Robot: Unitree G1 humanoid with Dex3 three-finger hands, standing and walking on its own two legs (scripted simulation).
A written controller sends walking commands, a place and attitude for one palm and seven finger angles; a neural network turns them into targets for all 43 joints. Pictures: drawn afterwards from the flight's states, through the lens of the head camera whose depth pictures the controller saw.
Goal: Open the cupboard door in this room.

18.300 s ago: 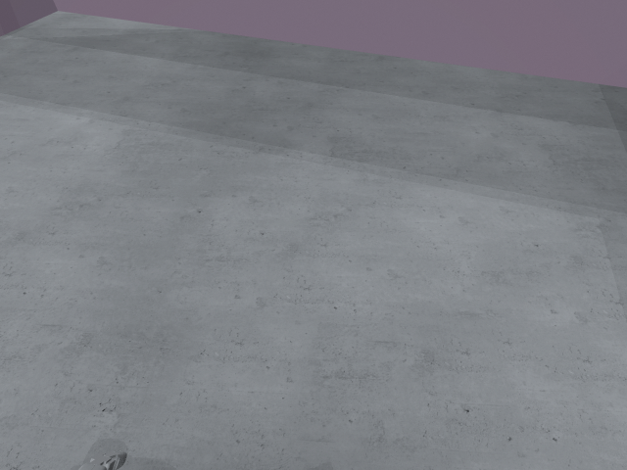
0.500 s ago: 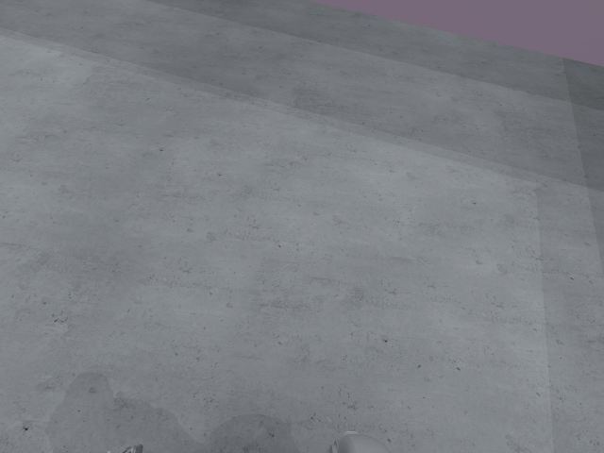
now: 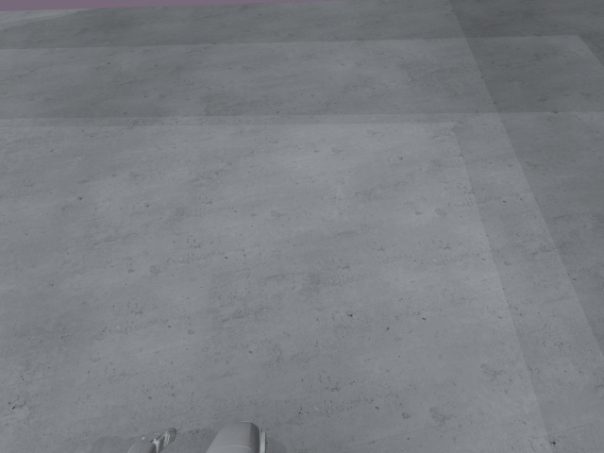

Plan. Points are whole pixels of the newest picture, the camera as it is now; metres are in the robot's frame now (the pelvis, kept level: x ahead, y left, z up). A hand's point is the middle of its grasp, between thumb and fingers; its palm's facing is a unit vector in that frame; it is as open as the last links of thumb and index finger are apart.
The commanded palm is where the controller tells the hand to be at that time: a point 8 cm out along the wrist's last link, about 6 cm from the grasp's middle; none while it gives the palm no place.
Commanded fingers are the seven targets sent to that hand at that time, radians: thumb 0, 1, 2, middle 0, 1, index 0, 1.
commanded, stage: turn or walk to find it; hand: left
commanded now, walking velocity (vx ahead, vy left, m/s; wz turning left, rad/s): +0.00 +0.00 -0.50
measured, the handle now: out of the picture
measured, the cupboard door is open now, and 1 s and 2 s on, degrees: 0 0 0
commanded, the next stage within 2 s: none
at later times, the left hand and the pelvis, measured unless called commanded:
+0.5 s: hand out of the picture +0.12 +0.25 -0.17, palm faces -0.17 -0.96 -0.21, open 7.4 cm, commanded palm none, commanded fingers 0.00 0.90 0.90 -0.20 -0.30 -0.20 -0.30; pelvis +0.01 +0.06 +0.00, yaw -14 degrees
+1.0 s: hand (239, 437) +0.16 +0.11 -0.14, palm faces -0.46 -0.85 -0.26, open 7.4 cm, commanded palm none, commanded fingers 0.00 0.90 0.90 -0.20 -0.30 -0.20 -0.30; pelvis -0.03 -0.01 +0.00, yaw -28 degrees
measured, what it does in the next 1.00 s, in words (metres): steps on the spot, turning right: left foot, then right foot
